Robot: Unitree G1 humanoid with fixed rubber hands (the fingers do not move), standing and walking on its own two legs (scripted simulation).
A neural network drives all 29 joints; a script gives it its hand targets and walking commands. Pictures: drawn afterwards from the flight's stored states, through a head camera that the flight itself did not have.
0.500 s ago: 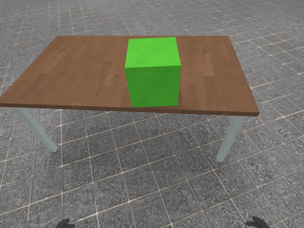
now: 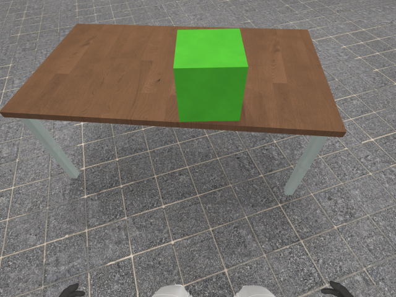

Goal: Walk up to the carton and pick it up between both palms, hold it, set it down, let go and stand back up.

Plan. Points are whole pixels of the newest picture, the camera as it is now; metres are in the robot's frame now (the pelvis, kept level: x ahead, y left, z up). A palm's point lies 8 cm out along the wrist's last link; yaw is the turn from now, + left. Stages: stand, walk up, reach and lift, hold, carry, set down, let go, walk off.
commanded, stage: walk up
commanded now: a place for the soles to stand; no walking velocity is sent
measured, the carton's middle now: (209, 76) +0.84 -0.01 -0.07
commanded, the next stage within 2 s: none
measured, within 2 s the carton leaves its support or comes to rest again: neither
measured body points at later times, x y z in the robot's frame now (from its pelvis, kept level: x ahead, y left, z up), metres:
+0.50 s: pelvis -0.03 -0.01 +0.00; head -0.01 -0.02 +0.45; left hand +0.07 +0.30 -0.11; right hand +0.09 -0.29 -0.12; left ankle +0.02 +0.09 -0.71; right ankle +0.01 -0.13 -0.71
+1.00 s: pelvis +0.04 +0.03 +0.01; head +0.07 +0.03 +0.45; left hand +0.11 +0.35 -0.11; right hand +0.12 -0.28 -0.10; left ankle +0.07 +0.12 -0.71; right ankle +0.02 -0.11 -0.67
